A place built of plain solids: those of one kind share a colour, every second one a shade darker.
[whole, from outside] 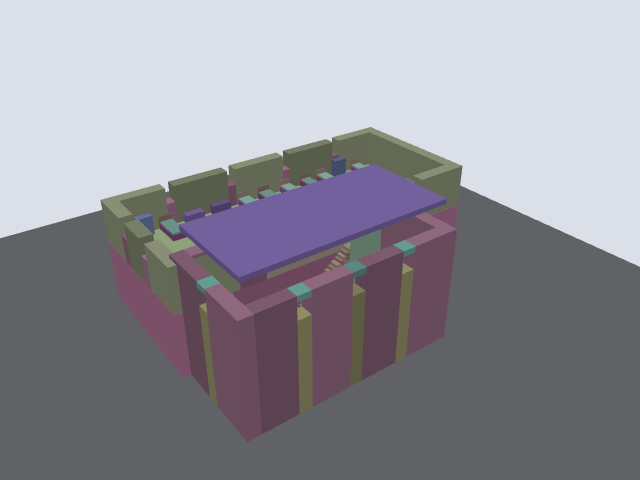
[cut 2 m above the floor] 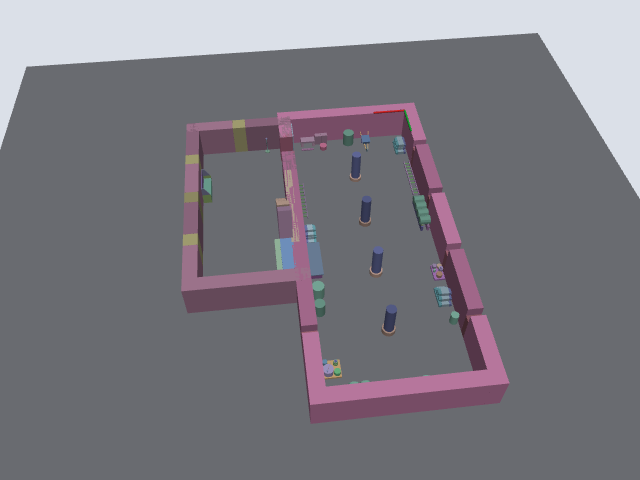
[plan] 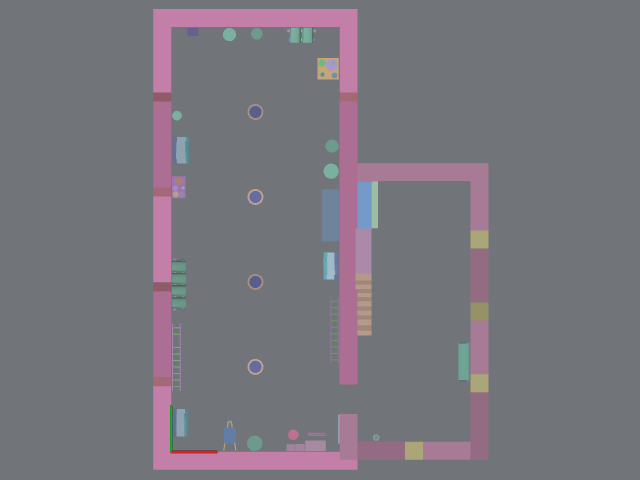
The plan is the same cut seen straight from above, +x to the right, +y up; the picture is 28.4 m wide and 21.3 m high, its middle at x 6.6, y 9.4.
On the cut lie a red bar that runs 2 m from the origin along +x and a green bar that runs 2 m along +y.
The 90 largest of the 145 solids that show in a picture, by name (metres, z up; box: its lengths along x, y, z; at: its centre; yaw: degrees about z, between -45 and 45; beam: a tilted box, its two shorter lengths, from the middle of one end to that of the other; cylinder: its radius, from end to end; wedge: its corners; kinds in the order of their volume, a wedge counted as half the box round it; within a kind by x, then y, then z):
{
 "wall_undercroft_1": {"box": [0.8, 3.71, 4.38], "at": [-0.4, 1.05, 1.89]},
 "wall_undercroft_2": {"box": [0.8, 3.81, 4.38], "at": [-0.4, 5.21, 1.89]},
 "wall_undercroft_3": {"box": [0.8, 3.81, 4.38], "at": [-0.4, 9.43, 1.89]},
 "wall_undercroft_4": {"box": [0.8, 3.81, 4.38], "at": [-0.4, 13.64, 1.89]},
 "wall_undercroft_5": {"box": [0.8, 3.71, 4.38], "at": [-0.4, 17.8, 1.89]},
 "wall_undercroft_6": {"box": [9.07, 0.8, 4.38], "at": [3.73, -0.4, 1.89]},
 "wall_undercroft_7": {"box": [9.07, 0.8, 4.38], "at": [3.73, 19.25, 1.89]},
 "wall_undercroft_8": {"box": [0.8, 2.48, 4.38], "at": [7.87, 0.44, 1.89]},
 "wall_undercroft_9": {"box": [0.8, 12.56, 4.38], "at": [7.87, 9.26, 1.89]},
 "wall_undercroft_10": {"box": [0.8, 3.71, 4.38], "at": [7.87, 17.8, 1.89]},
 "wall_vestibule_1": {"box": [0.8, 2.03, 7.39], "at": [7.87, 0.67, 3.4]},
 "wall_vestibule_2": {"box": [0.8, 1.65, 7.39], "at": [7.87, 3.81, 3.4]},
 "wall_vestibule_3": {"box": [0.8, 0.8, 7.39], "at": [7.87, 12.41, 3.4]},
 "wall_vestibule_4": {"box": [2.91, 0.8, 7.39], "at": [8.92, 0.05, 3.4]},
 "wall_vestibule_5": {"box": [6.61, 0.8, 7.39], "at": [10.78, 12.41, 3.4]},
 "wall_vestibule_6": {"box": [2.91, 0.8, 7.39], "at": [12.63, 0.05, 3.4]},
 "wall_vestibule_7": {"box": [0.8, 2.99, 7.39], "at": [13.68, 1.15, 3.4]},
 "wall_vestibule_8": {"box": [0.8, 2.39, 7.39], "at": [13.68, 4.64, 3.4]},
 "wall_vestibule_9": {"box": [0.8, 2.39, 7.39], "at": [13.68, 7.83, 3.4]},
 "wall_vestibule_10": {"box": [0.8, 2.99, 7.39], "at": [13.68, 11.32, 3.4]},
 "wall_dorter_1": {"box": [0.8, 3.63, 2.8], "at": [-0.4, 1.02, 5.49]},
 "wall_dorter_2": {"box": [0.8, 3.66, 2.8], "at": [-0.4, 5.21, 5.49]},
 "wall_dorter_3": {"box": [0.8, 3.66, 2.8], "at": [-0.4, 9.43, 5.49]},
 "wall_dorter_4": {"box": [0.8, 3.66, 2.8], "at": [-0.4, 13.64, 5.49]},
 "wall_dorter_5": {"box": [0.8, 3.63, 2.8], "at": [-0.4, 17.83, 5.49]},
 "wall_dorter_6": {"box": [2.82, 0.8, 2.8], "at": [0.61, -0.4, 5.49]},
 "wall_dorter_7": {"box": [2.04, 0.8, 2.8], "at": [3.73, -0.4, 5.49]},
 "wall_dorter_8": {"box": [9.07, 0.8, 2.8], "at": [3.73, 19.25, 5.49]},
 "wall_dorter_9": {"box": [2.82, 0.8, 2.8], "at": [6.86, -0.4, 5.49]},
 "wall_dorter_10": {"box": [0.8, 11.69, 2.8], "at": [7.87, 5.04, 5.49]},
 "wall_dorter_11": {"box": [0.8, 3.63, 2.8], "at": [7.87, 17.83, 5.49]},
 "floor_dorter_1": {"box": [7.47, 18.85, 0.4], "at": [3.73, 9.43, 4.19]},
 "over_vestibule_1": {"box": [5.61, 12.16, 0.3], "at": [10.78, 6.23, 8.64]},
 "wall_right_1": {"box": [0.45, 5.59, 7.39], "at": [8.04, 7.43, 3.4]},
 "wall_vestibule_under_light_1": {"box": [0.8, 0.8, 6.04], "at": [10.78, 0.05, 2.72]},
 "wall_vestibule_under_light_2": {"box": [0.8, 0.8, 6.04], "at": [13.68, 3.04, 2.72]},
 "wall_vestibule_under_light_3": {"box": [0.8, 0.8, 6.04], "at": [13.68, 6.23, 2.72]},
 "wall_vestibule_under_light_4": {"box": [0.8, 0.8, 6.04], "at": [13.68, 9.42, 2.72]},
 "fill_under_steps_1": {"wedge": [[8.17, 5.02, -0.3], [8.17, 5.02, -0.24], [8.17, 9.92, -0.3], [8.17, 9.92, 4.18], [8.88, 5.02, -0.3], [8.88, 5.02, -0.24], [8.88, 9.92, -0.3], [8.88, 9.92, 4.18]]},
 "mass_under_head_1": {"box": [0.71, 2.11, 4.39], "at": [8.53, 10.96, 1.9]},
 "wall_dorter_under_light_1": {"box": [0.8, 0.55, 1.75], "at": [-0.4, 3.11, 4.96]},
 "wall_dorter_under_light_2": {"box": [0.8, 0.55, 1.75], "at": [-0.4, 7.32, 4.96]},
 "wall_dorter_under_light_3": {"box": [0.8, 0.55, 1.75], "at": [-0.4, 11.53, 4.96]},
 "wall_dorter_under_light_4": {"box": [0.7, 0.8, 1.75], "at": [2.37, -0.4, 4.96]},
 "wall_dorter_under_light_5": {"box": [0.7, 0.8, 1.75], "at": [5.1, -0.4, 4.96]},
 "parapet_head_1": {"box": [0.3, 2.1, 5.7], "at": [9.03, 10.96, 2.55]},
 "wall_undercroft_under_light_1": {"box": [0.8, 0.4, 1.75], "at": [-0.4, 3.11, 0.57]},
 "wall_undercroft_under_light_2": {"box": [0.8, 0.4, 1.75], "at": [-0.4, 7.32, 0.57]},
 "wall_undercroft_under_light_3": {"box": [0.8, 0.4, 1.75], "at": [-0.4, 11.53, 0.57]},
 "wall_undercroft_under_light_4": {"box": [0.8, 0.4, 1.75], "at": [-0.4, 15.74, 0.57]},
 "wall_undercroft_under_light_5": {"box": [0.8, 0.4, 1.75], "at": [7.87, 15.74, 0.57]},
 "pier_undercroft_1": {"cylinder": 0.27, "from": [3.73, 3.77, 0.22], "to": [3.73, 3.77, 2.35]},
 "pier_undercroft_2": {"cylinder": 0.27, "from": [3.73, 7.54, 0.28], "to": [3.73, 7.54, 2.35]},
 "pier_undercroft_3": {"cylinder": 0.27, "from": [3.73, 11.31, 0.28], "to": [3.73, 11.31, 2.35]},
 "pier_undercroft_4": {"cylinder": 0.27, "from": [3.73, 15.08, 0.3], "to": [3.73, 15.08, 2.35]},
 "cask_undercroft_1": {"cylinder": 0.21, "from": [0.25, 14.92, 0.0], "to": [0.25, 14.92, 0.63]},
 "cask_undercroft_2": {"cylinder": 0.29, "from": [2.58, 18.52, 0.0], "to": [2.58, 18.52, 0.85]},
 "cask_undercroft_3": {"cylinder": 0.34, "from": [3.7, 0.38, 0.0], "to": [3.7, 0.38, 0.87]},
 "cask_undercroft_4": {"cylinder": 0.26, "from": [3.8, 18.55, 0.0], "to": [3.8, 18.55, 0.74]},
 "cask_undercroft_5": {"cylinder": 0.34, "from": [7.09, 12.45, 0.0], "to": [7.09, 12.45, 0.86]},
 "cask_undercroft_6": {"cylinder": 0.29, "from": [7.14, 13.57, 0.0], "to": [7.14, 13.57, 0.86]},
 "bed_pallet_dorter_1": {"box": [1.76, 0.71, 0.11], "at": [1.0, 17.48, 4.75]},
 "bed_pallet_dorter_2": {"box": [1.79, 0.79, 0.11], "at": [1.02, 8.05, 4.8]},
 "bed_pallet_dorter_3": {"box": [1.79, 0.75, 0.11], "at": [1.02, 14.4, 4.81]},
 "bed_pallet_dorter_4": {"box": [1.82, 0.81, 0.11], "at": [1.03, 2.58, 4.82]},
 "bed_pallet_dorter_5": {"box": [1.84, 0.83, 0.11], "at": [1.04, 9.62, 4.81]},
 "bed_pallet_dorter_6": {"box": [1.84, 0.76, 0.11], "at": [1.04, 11.32, 4.81]},
 "bed_pallet_dorter_7": {"box": [1.87, 0.72, 0.11], "at": [1.06, 12.98, 4.82]},
 "aumbry_carcase_dorter_1": {"box": [0.44, 0.95, 1.16], "at": [0.26, 15.83, 5.06]},
 "aumbry_carcase_dorter_2": {"box": [0.46, 0.97, 1.16], "at": [0.27, 1.15, 5.06]},
 "wall_vestibule_over_light_1": {"box": [0.8, 0.8, 0.35], "at": [10.78, 0.05, 6.92]},
 "wall_vestibule_over_light_2": {"box": [0.8, 0.8, 0.35], "at": [13.68, 3.04, 6.92]},
 "wall_vestibule_over_light_3": {"box": [0.8, 0.8, 0.35], "at": [13.68, 6.23, 6.92]},
 "wall_vestibule_over_light_4": {"box": [0.8, 0.8, 0.35], "at": [13.68, 9.42, 6.92]},
 "chest_dorter_1": {"box": [0.46, 1.24, 0.62], "at": [0.26, 6.26, 4.7]},
 "chest_dorter_2": {"box": [0.55, 1.2, 0.58], "at": [0.31, 4.36, 4.68]},
 "bed_frame_dorter_1": {"box": [1.94, 0.87, 0.38], "at": [1.0, 2.58, 4.58]},
 "jamb_slype_1": {"box": [0.8, 0.35, 2.2], "at": [7.87, 1.51, 1.05]},
 "pier_undercroft_base_1": {"cylinder": 0.35, "from": [3.73, 3.77, 0.0], "to": [3.73, 3.77, 0.22]},
 "pier_undercroft_base_2": {"cylinder": 0.35, "from": [3.73, 7.54, 0.0], "to": [3.73, 7.54, 0.28]},
 "pier_undercroft_base_3": {"cylinder": 0.35, "from": [3.73, 11.31, 0.0], "to": [3.73, 11.31, 0.28]},
 "pier_undercroft_base_4": {"cylinder": 0.35, "from": [3.73, 15.08, 0.0], "to": [3.73, 15.08, 0.3]},
 "settle_locker_vestibule_1": {"box": [0.47, 1.63, 0.52], "at": [12.97, 3.99, 0.21]},
 "tub_stand_undercroft_1": {"box": [0.96, 0.96, 0.17], "at": [6.96, 17.0, 0.04]},
 "stillage_front_undercroft_1": {"box": [0.13, 2.33, 0.4], "at": [0.52, 7.42, 0.15]},
 "table_top_undercroft_1": {"box": [0.76, 2.3, 0.06], "at": [7.06, 10.49, 0.71]},
 "pot_plinth_undercroft_1": {"box": [0.6, 0.98, 0.17], "at": [0.33, 11.74, 0.04]},
 "settle_back_vestibule_1": {"box": [0.04, 1.63, 1.29], "at": [13.23, 3.99, 0.59]},
 "tread_1": {"wedge": [[8.17, 8.97, 3.15], [8.17, 8.97, 3.63], [8.17, 9.3, 3.15], [8.17, 9.3, 3.64], [8.88, 8.98, 3.15], [8.88, 8.98, 3.63], [8.88, 9.3, 3.15], [8.88, 9.3, 3.64]]},
 "banker_slab_undercroft_1": {"box": [0.91, 0.47, 0.13], "at": [6.4, 0.28, 0.41]}
}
